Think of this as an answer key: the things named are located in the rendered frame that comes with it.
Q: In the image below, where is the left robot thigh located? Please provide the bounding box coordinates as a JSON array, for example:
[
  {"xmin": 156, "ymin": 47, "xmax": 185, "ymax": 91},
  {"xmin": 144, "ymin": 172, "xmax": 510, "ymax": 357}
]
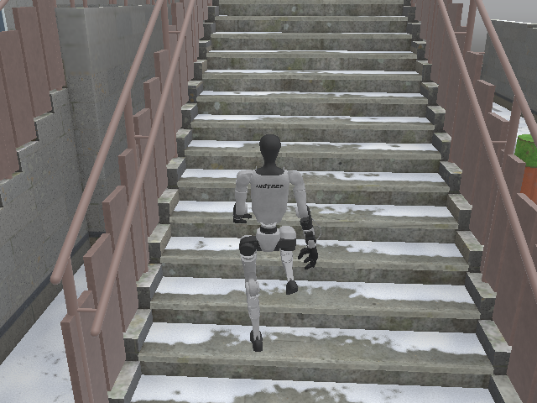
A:
[{"xmin": 239, "ymin": 235, "xmax": 260, "ymax": 297}]

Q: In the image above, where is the robot right forearm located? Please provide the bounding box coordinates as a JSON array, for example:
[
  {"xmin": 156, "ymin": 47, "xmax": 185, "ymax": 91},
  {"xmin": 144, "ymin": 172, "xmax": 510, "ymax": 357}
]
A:
[{"xmin": 300, "ymin": 205, "xmax": 317, "ymax": 249}]

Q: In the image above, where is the left robot foot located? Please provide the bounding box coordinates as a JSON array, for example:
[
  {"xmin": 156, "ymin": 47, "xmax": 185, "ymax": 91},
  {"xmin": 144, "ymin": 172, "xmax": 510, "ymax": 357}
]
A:
[{"xmin": 250, "ymin": 330, "xmax": 263, "ymax": 352}]

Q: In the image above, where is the right robot upper arm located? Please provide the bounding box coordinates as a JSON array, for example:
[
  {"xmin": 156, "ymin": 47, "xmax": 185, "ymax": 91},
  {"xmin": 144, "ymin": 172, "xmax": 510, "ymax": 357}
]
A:
[{"xmin": 287, "ymin": 170, "xmax": 309, "ymax": 218}]

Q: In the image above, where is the left robot hand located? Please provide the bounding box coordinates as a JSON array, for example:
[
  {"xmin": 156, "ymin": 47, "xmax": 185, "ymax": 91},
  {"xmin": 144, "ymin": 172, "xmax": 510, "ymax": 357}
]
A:
[{"xmin": 233, "ymin": 214, "xmax": 252, "ymax": 223}]

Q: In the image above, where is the robot left forearm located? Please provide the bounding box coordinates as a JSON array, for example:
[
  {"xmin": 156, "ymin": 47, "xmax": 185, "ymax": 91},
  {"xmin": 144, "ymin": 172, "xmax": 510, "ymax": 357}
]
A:
[{"xmin": 232, "ymin": 203, "xmax": 244, "ymax": 220}]

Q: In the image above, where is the left robot upper arm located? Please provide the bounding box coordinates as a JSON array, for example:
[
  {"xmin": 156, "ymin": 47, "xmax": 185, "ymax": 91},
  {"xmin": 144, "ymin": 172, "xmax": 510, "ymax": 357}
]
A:
[{"xmin": 235, "ymin": 170, "xmax": 253, "ymax": 215}]

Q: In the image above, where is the right robot hand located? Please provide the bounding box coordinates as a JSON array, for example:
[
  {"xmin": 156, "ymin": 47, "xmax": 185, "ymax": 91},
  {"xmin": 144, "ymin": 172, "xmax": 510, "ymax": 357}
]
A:
[{"xmin": 298, "ymin": 245, "xmax": 318, "ymax": 270}]

